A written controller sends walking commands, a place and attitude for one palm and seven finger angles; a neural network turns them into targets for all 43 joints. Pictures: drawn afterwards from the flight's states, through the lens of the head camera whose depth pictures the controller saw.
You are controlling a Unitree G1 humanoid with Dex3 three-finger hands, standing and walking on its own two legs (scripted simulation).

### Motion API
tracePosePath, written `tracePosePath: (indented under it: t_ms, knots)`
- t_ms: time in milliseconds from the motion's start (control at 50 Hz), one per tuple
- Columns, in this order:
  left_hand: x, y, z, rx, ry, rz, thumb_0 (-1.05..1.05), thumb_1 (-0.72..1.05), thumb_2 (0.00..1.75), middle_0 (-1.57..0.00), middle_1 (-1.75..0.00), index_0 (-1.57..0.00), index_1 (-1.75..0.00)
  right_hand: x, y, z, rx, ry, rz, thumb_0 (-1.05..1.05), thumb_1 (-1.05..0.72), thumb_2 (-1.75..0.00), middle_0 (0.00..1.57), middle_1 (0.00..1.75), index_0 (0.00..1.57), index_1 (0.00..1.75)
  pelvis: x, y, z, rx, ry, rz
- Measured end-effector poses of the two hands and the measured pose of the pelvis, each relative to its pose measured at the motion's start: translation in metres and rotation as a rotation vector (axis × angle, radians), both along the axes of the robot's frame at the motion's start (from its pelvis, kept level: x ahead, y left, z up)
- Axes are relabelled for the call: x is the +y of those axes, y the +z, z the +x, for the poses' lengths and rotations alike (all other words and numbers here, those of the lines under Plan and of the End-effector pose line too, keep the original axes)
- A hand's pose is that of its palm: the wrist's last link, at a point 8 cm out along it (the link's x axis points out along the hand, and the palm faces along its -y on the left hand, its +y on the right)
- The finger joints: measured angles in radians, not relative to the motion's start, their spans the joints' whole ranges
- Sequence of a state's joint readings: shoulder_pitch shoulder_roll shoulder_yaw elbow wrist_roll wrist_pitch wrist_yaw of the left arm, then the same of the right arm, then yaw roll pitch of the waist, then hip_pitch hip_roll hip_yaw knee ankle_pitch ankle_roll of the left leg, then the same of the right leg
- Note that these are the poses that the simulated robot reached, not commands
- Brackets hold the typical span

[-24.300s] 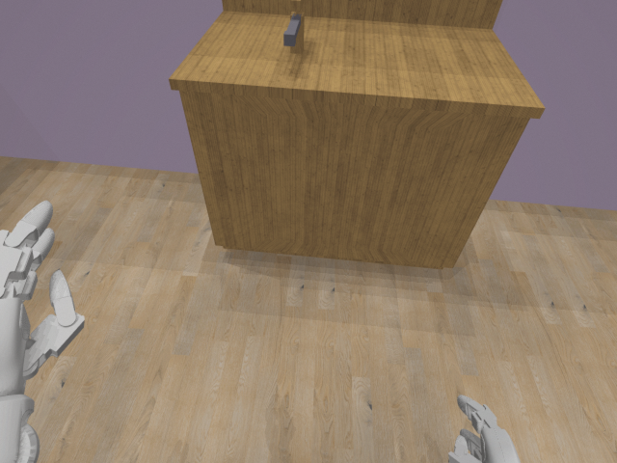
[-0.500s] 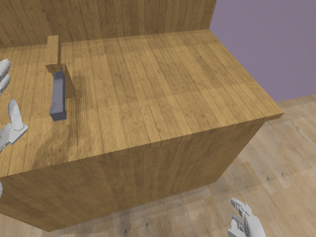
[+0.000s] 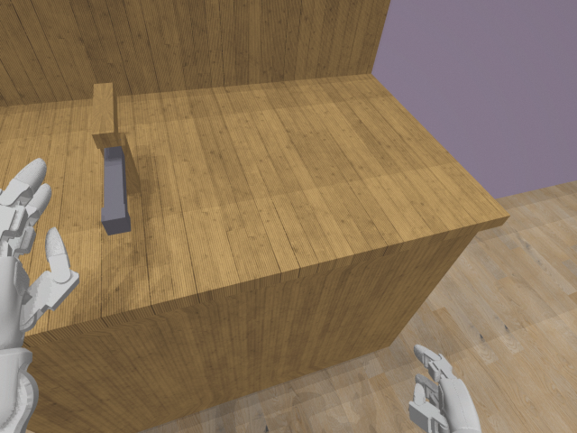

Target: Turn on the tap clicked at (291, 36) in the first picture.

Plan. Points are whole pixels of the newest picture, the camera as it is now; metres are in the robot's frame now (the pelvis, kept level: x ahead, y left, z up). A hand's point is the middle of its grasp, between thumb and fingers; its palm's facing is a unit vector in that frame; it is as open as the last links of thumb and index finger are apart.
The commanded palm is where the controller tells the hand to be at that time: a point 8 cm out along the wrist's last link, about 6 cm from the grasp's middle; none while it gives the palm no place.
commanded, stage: come to a stop and stand still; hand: left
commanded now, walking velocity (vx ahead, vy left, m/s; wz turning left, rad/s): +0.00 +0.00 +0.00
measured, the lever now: (116, 219) +0.33 +0.27 +0.11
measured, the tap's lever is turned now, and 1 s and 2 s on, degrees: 0 0 0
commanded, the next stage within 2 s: look again from close up in 0.50 s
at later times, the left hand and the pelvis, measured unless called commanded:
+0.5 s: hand (52, 292) +0.20 +0.27 +0.16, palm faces +0.40 -0.85 -0.35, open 7.4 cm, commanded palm +0.15 +0.29 +0.18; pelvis -0.01 +0.01 +0.00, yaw +0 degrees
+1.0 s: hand (67, 293) +0.20 +0.25 +0.16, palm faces +0.41 -0.84 -0.35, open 7.4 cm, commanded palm +0.15 +0.28 +0.18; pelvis -0.01 +0.00 +0.00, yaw +1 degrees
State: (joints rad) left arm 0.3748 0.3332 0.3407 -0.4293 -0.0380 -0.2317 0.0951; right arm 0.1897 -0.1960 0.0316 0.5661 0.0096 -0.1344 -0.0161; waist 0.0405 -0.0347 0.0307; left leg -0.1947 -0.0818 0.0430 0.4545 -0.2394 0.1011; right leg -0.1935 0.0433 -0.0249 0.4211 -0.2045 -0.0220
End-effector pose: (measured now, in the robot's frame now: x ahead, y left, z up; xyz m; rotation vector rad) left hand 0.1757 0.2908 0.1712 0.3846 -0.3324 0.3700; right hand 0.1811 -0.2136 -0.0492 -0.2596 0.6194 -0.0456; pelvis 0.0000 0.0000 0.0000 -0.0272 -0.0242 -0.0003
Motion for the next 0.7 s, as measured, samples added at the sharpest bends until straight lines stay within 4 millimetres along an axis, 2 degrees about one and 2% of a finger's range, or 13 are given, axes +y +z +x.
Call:
tracePosePath:
  t_ms: [140,300,480,700]
  knots:
    - [0.006,-0.005,-0.003,0.044,-0.011,0.012,0.02,0.89,0.90,-0.21,-0.30,-0.21,-0.30,0.008,0.005,-0.001,-0.015,-0.003,0.000,0.01,-0.90,-0.90,0.20,0.30,0.20,0.30,0.005,0.000,-0.004,-0.006,-0.002,-0.002]
    - [0.013,0.000,-0.013,0.032,0.005,0.024,0.02,0.89,0.90,-0.21,-0.30,-0.21,-0.30,0.010,-0.004,-0.018,0.039,-0.008,-0.004,0.01,-0.90,-0.90,0.20,0.30,0.20,0.30,0.010,0.001,-0.009,-0.015,0.001,-0.003]
    - [0.015,-0.004,-0.015,0.061,0.011,0.029,0.02,0.89,0.90,-0.21,-0.30,-0.21,-0.30,0.009,-0.012,-0.034,0.076,-0.033,0.006,0.01,-0.90,-0.90,0.20,0.30,0.20,0.30,0.013,0.001,-0.013,-0.018,0.002,-0.001]
    - [0.009,0.004,-0.015,0.050,0.002,0.059,0.02,0.89,0.90,-0.21,-0.30,-0.21,-0.30,0.004,-0.013,-0.032,0.073,-0.038,0.011,0.01,-0.90,-0.90,0.20,0.30,0.20,0.30,0.010,0.001,-0.012,-0.017,0.006,0.002]
